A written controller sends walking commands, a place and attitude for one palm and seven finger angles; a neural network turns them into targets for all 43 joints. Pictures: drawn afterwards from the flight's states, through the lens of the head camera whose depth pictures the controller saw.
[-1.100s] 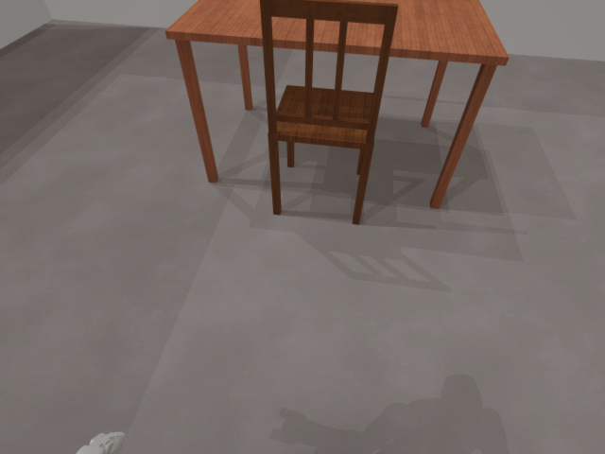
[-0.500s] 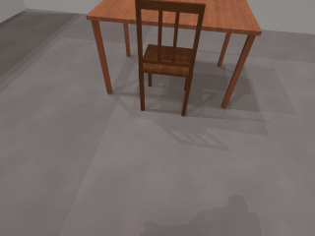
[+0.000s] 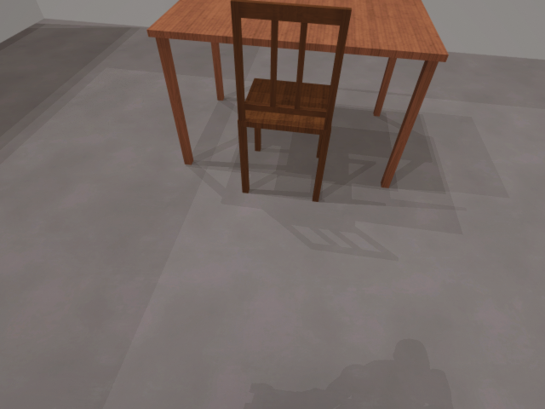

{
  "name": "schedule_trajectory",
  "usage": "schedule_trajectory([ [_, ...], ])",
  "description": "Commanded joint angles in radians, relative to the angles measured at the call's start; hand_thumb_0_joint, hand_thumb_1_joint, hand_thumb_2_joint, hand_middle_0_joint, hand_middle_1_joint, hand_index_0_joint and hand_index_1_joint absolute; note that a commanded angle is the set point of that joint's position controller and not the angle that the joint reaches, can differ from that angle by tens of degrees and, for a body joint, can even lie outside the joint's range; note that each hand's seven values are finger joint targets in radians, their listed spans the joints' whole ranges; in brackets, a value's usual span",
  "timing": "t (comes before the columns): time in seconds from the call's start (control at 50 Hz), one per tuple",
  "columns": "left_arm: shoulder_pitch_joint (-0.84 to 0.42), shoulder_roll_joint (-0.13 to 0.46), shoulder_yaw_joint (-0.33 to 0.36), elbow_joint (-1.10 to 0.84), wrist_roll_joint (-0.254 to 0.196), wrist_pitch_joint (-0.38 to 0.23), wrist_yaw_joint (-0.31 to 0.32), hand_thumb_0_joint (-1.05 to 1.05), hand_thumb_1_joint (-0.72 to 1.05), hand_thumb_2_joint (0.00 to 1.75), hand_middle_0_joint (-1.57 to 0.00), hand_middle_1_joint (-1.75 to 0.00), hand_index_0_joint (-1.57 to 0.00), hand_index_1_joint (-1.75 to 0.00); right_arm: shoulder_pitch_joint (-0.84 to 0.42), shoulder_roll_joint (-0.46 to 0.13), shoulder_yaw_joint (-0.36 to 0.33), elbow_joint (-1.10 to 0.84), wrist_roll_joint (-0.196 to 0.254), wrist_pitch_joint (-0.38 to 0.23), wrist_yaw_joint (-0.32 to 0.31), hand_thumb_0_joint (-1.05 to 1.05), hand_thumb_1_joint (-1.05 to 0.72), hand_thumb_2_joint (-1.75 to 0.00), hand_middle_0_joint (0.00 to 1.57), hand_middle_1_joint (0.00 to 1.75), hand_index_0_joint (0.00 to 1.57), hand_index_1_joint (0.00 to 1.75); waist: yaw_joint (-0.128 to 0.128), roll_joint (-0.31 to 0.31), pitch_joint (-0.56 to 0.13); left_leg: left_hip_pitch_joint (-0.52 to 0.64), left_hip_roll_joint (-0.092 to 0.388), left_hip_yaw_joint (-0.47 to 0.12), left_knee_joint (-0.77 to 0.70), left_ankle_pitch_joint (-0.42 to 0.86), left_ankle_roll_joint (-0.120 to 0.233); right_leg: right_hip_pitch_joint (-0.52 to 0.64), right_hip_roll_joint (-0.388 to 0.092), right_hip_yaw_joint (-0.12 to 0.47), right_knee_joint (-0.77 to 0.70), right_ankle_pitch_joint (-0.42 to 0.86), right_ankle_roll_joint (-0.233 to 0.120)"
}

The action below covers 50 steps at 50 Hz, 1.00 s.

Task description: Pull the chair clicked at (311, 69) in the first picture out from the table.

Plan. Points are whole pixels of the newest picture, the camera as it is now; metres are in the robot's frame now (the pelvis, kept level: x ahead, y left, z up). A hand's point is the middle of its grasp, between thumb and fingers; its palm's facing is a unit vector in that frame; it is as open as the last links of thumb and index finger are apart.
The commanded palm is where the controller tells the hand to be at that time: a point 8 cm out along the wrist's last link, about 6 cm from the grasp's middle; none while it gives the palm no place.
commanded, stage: look at it before walking up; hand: left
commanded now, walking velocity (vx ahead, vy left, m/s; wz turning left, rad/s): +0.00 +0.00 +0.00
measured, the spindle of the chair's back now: (273, 66) +1.26 +0.06 -0.08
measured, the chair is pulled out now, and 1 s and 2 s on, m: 0.00 0.00 0.00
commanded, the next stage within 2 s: walk to a spot facing it in 0.34 s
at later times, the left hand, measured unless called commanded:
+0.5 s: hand out of the picture +0.07 +0.24 -0.16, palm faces -0.03 -0.95 -0.32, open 7.4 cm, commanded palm none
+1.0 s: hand (177, 387) +0.20 +0.18 -0.18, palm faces -0.13 -0.98 -0.14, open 7.4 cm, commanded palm none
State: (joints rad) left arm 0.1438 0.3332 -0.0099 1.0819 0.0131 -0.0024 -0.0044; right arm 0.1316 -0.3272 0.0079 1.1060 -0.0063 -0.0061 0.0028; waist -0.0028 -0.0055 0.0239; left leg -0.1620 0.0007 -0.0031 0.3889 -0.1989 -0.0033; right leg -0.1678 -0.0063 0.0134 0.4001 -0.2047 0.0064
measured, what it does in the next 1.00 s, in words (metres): walks ahead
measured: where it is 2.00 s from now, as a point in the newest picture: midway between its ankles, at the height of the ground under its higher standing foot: (288, 333)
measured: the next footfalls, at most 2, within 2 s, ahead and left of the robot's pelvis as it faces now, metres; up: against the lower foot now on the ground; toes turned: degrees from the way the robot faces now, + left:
right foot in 1.12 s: +0.33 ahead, -0.14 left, +0.00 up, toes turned -15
left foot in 1.56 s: +0.53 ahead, +0.08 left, +0.00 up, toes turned +4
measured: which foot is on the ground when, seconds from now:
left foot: down 0.00-1.00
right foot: down 0.00-0.74, up 0.76-1.00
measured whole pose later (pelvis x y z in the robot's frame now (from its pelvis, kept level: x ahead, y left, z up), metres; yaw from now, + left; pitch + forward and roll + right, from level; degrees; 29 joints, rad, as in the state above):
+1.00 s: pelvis +0.13 +0.01 -0.01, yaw -6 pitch +0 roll -1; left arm 0.21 0.19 0.04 1.05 0.02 0.01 -0.04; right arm 0.51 -0.12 -0.01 1.19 -0.02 -0.07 -0.03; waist -0.04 -0.01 0.07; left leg 0.08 0.04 0.12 0.30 -0.38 0.01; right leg -0.54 -0.07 -0.09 0.85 -0.28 -0.02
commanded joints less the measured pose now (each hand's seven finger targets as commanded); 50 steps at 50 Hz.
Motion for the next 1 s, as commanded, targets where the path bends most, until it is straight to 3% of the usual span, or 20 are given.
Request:
schedule_trajectory([
  [0.0,-0.034,0.202,0.042,-0.063,-0.002,-0.021,0.016,0.00,0.90,0.90,-0.20,-0.30,-0.20,-0.30,-0.047,-0.204,-0.044,-0.060,-0.002,-0.026,-0.012,0.00,-0.90,-0.90,0.20,0.30,0.20,0.30,0.005,-0.003,-0.050,0.007,0.111,-0.103,-0.066,0.085,0.031,0.003,-0.112,0.097,-0.080,0.044,-0.035],
  [0.12,-0.029,0.203,0.041,-0.058,-0.003,-0.025,0.016,0.00,0.90,0.90,-0.20,-0.30,-0.20,-0.30,-0.051,-0.204,-0.044,-0.058,-0.002,-0.026,-0.013,0.00,-0.90,-0.90,0.20,0.30,0.20,0.30,0.003,0.001,-0.065,0.030,0.113,-0.097,-0.058,0.125,0.028,0.011,-0.116,0.098,-0.077,0.104,-0.037],
  [0.32,-0.024,0.200,0.040,-0.053,-0.002,-0.022,0.016,0.00,0.90,0.90,-0.20,-0.30,-0.20,-0.30,-0.057,-0.205,-0.042,-0.056,-0.001,-0.024,-0.014,0.00,-0.90,-0.90,0.20,0.30,0.20,0.30,0.006,0.004,-0.033,0.023,0.115,-0.098,-0.075,0.102,0.029,0.002,-0.113,0.098,-0.092,0.078,-0.034],
  [0.42,-0.026,0.203,0.040,-0.053,-0.002,-0.024,0.016,0.00,0.90,0.90,-0.20,-0.30,-0.20,-0.30,-0.054,-0.207,-0.042,-0.056,-0.001,-0.026,-0.015,0.00,-0.90,-0.90,0.20,0.30,0.20,0.30,0.005,0.001,-0.055,0.038,0.118,-0.098,-0.073,0.134,0.028,0.021,-0.115,0.095,-0.086,0.118,-0.034],
  [0.44,0.016,0.120,0.024,-0.034,-0.004,-0.015,0.019,0.00,0.90,0.90,-0.20,-0.30,-0.20,-0.30,-0.023,-0.124,-0.023,-0.038,-0.006,-0.018,-0.012,0.00,-0.90,-0.90,0.20,0.30,0.20,0.30,0.005,-0.001,-0.083,0.046,0.116,-0.080,-0.064,0.090,0.017,0.031,-0.115,0.090,-0.089,0.061,-0.024],
  [0.46,0.048,0.080,0.015,-0.020,-0.002,-0.004,0.019,0.00,0.90,0.90,-0.20,-0.30,-0.20,-0.30,0.009,-0.078,-0.013,-0.027,-0.010,-0.008,-0.009,0.00,-0.90,-0.90,0.20,0.30,0.20,0.30,0.006,-0.009,-0.063,0.033,0.103,-0.065,-0.050,-0.015,0.008,0.012,-0.104,0.099,-0.089,-0.069,-0.020],
  [0.52,0.098,0.099,0.028,-0.020,0.008,0.009,0.006,0.00,0.90,0.90,-0.20,-0.30,-0.20,-0.30,0.037,-0.075,-0.019,-0.032,-0.018,0.003,-0.003,0.00,-0.90,-0.90,0.20,0.30,0.20,0.30,0.017,-0.056,0.037,-0.087,0.067,-0.043,-0.010,-0.301,0.013,-0.049,-0.108,0.165,-0.130,-0.370,-0.050],
  [0.58,0.149,0.117,0.047,-0.027,0.008,0.009,0.001,0.00,0.90,0.90,-0.20,-0.30,-0.20,-0.30,0.061,-0.058,-0.025,-0.048,-0.020,-0.001,-0.002,0.00,-0.90,-0.90,0.20,0.30,0.20,0.30,0.026,-0.127,0.096,-0.189,0.034,0.019,0.121,-0.321,0.011,-0.053,-0.153,0.255,-0.170,-0.489,-0.105],
  [0.62,0.177,0.112,0.057,-0.033,0.004,0.000,0.003,0.00,0.90,0.90,-0.20,-0.30,-0.20,-0.30,0.084,-0.036,-0.029,-0.056,-0.017,-0.014,-0.003,0.00,-0.90,-0.90,0.20,0.30,0.20,0.30,0.020,-0.141,0.106,-0.185,0.036,0.052,0.187,-0.244,0.012,-0.060,-0.190,0.299,-0.178,-0.454,-0.140],
  [0.66,0.168,0.090,0.062,-0.042,0.001,-0.009,0.003,0.00,0.90,0.90,-0.20,-0.30,-0.20,-0.30,0.136,-0.020,-0.031,-0.051,-0.013,-0.029,-0.005,0.00,-0.90,-0.90,0.20,0.30,0.20,0.30,-0.008,-0.096,0.100,-0.101,0.051,0.053,0.133,-0.211,0.018,-0.111,-0.171,0.255,-0.115,-0.353,-0.145],
  [0.68,0.155,0.070,0.061,-0.050,0.001,-0.011,0.000,0.00,0.90,0.90,-0.20,-0.30,-0.20,-0.30,0.181,-0.020,-0.036,-0.037,-0.012,-0.035,-0.006,0.00,-0.90,-0.90,0.20,0.30,0.20,0.30,-0.030,-0.042,0.097,-0.023,0.065,0.025,0.078,-0.221,0.028,-0.169,-0.124,0.200,-0.046,-0.308,-0.130],
  [0.7,0.126,0.029,0.059,-0.062,0.002,-0.011,-0.003,0.00,0.90,0.90,-0.20,-0.30,-0.20,-0.30,0.254,-0.040,-0.045,-0.013,-0.015,-0.041,-0.011,0.00,-0.90,-0.90,0.20,0.30,0.20,0.30,-0.058,0.069,0.115,0.063,0.137,-0.087,-0.016,-0.249,0.060,-0.275,-0.049,0.115,0.099,-0.269,-0.097],
  [0.72,0.093,-0.021,0.053,-0.085,0.004,-0.015,-0.008,0.00,0.90,0.90,-0.20,-0.30,-0.20,-0.30,0.353,-0.098,-0.063,0.016,-0.022,-0.047,-0.015,0.00,-0.90,-0.90,0.20,0.30,0.20,0.30,-0.091,0.258,0.111,0.155,0.294,-0.299,-0.157,-0.298,0.130,-0.407,0.042,-0.035,0.362,-0.248,-0.054],
  [0.74,0.014,-0.031,0.051,-0.125,0.010,-0.027,-0.003,0.00,0.90,0.90,-0.20,-0.30,-0.20,-0.30,0.428,-0.100,-0.070,0.032,-0.022,-0.053,-0.024,0.00,-0.90,-0.90,0.20,0.30,0.20,0.30,-0.115,0.285,0.160,0.216,0.389,-0.420,-0.228,-0.182,0.191,-0.560,0.024,-0.041,0.527,-0.332,-0.041],
  [0.76,0.002,-0.019,0.057,-0.129,0.014,-0.031,-0.002,0.00,0.90,0.90,-0.20,-0.30,-0.20,-0.30,0.441,-0.064,-0.059,0.038,-0.018,-0.060,-0.032,0.00,-0.90,-0.90,0.20,0.30,0.20,0.30,-0.102,0.209,0.184,0.239,0.408,-0.408,-0.209,-0.021,0.217,-0.618,-0.025,0.010,0.623,-0.299,-0.040],
  [0.78,0.006,-0.019,0.061,-0.123,0.012,-0.039,-0.007,0.00,0.90,0.90,-0.20,-0.30,-0.20,-0.30,0.434,-0.030,-0.053,0.035,-0.011,-0.069,-0.036,0.00,-0.90,-0.90,0.20,0.30,0.20,0.30,-0.091,0.129,0.169,0.245,0.405,-0.368,-0.181,0.114,0.232,-0.623,-0.055,0.018,0.665,-0.267,-0.040],
  [0.82,0.021,-0.065,0.062,-0.110,0.011,-0.038,-0.018,0.00,0.90,0.90,-0.20,-0.30,-0.20,-0.30,0.402,-0.001,-0.049,0.027,-0.017,-0.082,-0.040,0.00,-0.90,-0.90,0.20,0.30,0.20,0.30,-0.058,0.080,0.139,0.241,0.370,-0.236,-0.163,0.259,0.215,-0.590,-0.086,-0.003,0.675,-0.227,-0.031],
  [0.84,0.032,-0.085,0.059,-0.108,0.010,-0.033,-0.023,0.00,0.90,0.90,-0.20,-0.30,-0.20,-0.30,0.389,0.001,-0.052,0.029,-0.017,-0.085,-0.041,0.00,-0.90,-0.90,0.20,0.30,0.20,0.30,-0.042,0.095,0.128,0.238,0.339,-0.169,-0.170,0.263,0.199,-0.569,-0.089,-0.023,0.652,-0.194,-0.026],
  [0.92,-0.034,-0.134,0.051,-0.132,0.007,-0.021,-0.037,0.00,0.90,0.90,-0.20,-0.30,-0.20,-0.30,0.413,0.044,-0.047,0.052,-0.017,-0.091,-0.044,0.00,-0.90,-0.90,0.20,0.30,0.20,0.30,-0.036,0.131,0.154,0.173,0.256,0.006,-0.203,0.317,0.145,-0.476,-0.072,-0.117,0.451,-0.055,-0.026],
  [0.98,-0.055,-0.141,0.052,-0.136,0.005,-0.026,-0.035,0.00,0.90,0.90,-0.20,-0.30,-0.20,-0.30,0.437,0.037,-0.050,0.077,-0.018,-0.088,-0.044,0.00,-0.90,-0.90,0.20,0.30,0.20,0.30,-0.036,0.152,0.117,0.180,0.249,0.059,-0.163,0.489,0.133,-0.341,-0.026,-0.173,0.305,-0.022,-0.050],
])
